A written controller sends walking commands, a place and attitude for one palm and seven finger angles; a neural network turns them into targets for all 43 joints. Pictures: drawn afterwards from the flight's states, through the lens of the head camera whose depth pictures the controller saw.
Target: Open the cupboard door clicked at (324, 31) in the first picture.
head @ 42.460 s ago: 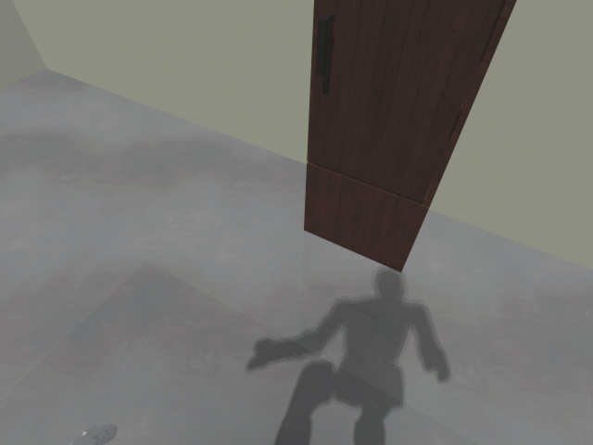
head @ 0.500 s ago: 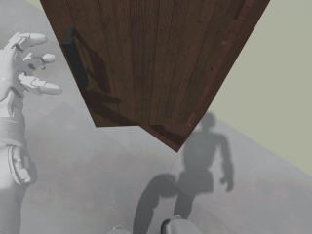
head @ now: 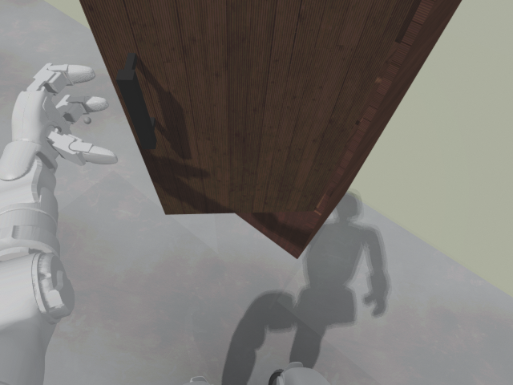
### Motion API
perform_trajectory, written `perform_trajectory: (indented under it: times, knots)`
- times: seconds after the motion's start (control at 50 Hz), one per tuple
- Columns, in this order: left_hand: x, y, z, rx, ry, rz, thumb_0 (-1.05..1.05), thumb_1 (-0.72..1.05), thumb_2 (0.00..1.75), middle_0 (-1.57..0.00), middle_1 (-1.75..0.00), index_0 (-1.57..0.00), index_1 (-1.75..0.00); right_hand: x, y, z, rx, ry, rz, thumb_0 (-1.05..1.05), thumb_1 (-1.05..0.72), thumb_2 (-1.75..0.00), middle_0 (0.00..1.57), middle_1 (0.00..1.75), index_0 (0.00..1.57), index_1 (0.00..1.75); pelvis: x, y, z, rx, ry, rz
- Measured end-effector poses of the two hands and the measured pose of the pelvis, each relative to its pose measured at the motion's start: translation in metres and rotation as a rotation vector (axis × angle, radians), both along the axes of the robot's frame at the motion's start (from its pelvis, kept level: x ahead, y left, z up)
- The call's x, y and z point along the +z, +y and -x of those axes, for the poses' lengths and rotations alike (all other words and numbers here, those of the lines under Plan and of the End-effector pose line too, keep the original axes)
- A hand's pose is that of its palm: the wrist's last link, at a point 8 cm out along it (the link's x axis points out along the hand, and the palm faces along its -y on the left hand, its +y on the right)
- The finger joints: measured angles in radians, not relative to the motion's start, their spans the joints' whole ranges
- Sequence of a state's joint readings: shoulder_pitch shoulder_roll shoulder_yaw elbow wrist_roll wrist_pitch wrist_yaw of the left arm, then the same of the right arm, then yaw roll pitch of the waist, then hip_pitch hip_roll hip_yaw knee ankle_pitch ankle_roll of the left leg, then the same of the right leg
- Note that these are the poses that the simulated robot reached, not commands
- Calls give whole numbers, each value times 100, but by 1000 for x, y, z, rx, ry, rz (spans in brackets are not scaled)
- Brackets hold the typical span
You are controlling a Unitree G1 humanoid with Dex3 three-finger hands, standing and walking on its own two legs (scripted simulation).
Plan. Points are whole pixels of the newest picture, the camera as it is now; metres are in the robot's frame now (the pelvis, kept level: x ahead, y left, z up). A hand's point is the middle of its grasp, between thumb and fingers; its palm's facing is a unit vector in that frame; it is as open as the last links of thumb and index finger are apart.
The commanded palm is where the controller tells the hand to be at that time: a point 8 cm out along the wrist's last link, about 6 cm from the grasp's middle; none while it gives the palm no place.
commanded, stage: move the hooked fingers beside the handle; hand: left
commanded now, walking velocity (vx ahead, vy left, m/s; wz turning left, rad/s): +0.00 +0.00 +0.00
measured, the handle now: (141, 104) +0.52 +0.16 +0.11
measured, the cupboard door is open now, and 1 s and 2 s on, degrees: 41 41 42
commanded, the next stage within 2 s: slide the fingers in behind the handle in 0.18 s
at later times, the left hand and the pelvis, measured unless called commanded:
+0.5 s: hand (106, 117) +0.49 +0.21 +0.11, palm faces +0.02 -1.00 +0.00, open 14.0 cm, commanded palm +0.46 +0.25 +0.11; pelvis +0.00 -0.01 +0.00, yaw +0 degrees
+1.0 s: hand (110, 121) +0.49 +0.20 +0.11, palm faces +0.04 -1.00 +0.00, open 14.3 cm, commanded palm +0.46 +0.22 +0.11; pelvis +0.00 -0.01 +0.00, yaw +1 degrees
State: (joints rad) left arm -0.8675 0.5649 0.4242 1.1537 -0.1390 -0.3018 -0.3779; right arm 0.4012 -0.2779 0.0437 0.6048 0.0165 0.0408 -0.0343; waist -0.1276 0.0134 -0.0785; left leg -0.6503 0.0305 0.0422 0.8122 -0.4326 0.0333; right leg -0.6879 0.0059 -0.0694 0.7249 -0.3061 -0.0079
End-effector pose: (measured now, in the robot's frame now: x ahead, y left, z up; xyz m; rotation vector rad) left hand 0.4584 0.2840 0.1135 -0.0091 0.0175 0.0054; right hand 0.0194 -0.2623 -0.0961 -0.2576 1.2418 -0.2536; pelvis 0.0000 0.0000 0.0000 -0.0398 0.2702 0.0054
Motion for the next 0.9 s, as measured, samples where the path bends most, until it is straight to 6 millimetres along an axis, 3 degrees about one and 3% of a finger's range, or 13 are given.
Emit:
perform_trajectory:
  times: [0.16, 0.44, 0.58, 0.9]
  knots:
    - [-6, -1, 1, 4, 28, -12, -1, -50, 30, -30, -120, -30, -120, 0, -3, -5, 12, -13, 3, 0, -90, -90, 20, 30, 20, 30, -1, -2, 2, 4, 2, -1]
    - [-4, -22, -9, -5, 11, -5, -1, -50, 30, -30, -120, -30, -120, -3, -7, 17, -15, 41, -4, 0, -90, -90, 20, 30, 20, 30, -2, -6, 2, 1, 11, -5]
    - [-5, -24, -9, 15, 20, -8, -1, -50, 30, -29, -121, -29, -120, -3, -8, 23, -24, 51, -14, 0, -90, -90, 20, 30, 20, 30, -2, -9, 3, -2, 9, -7]
    - [-7, -27, -6, 25, 12, -4, -1, -50, 30, -26, -120, -27, -119, -3, -10, 12, 3, 36, -8, 0, -91, -90, 20, 30, 20, 30, -2, -8, 2, 12, 9, -4]
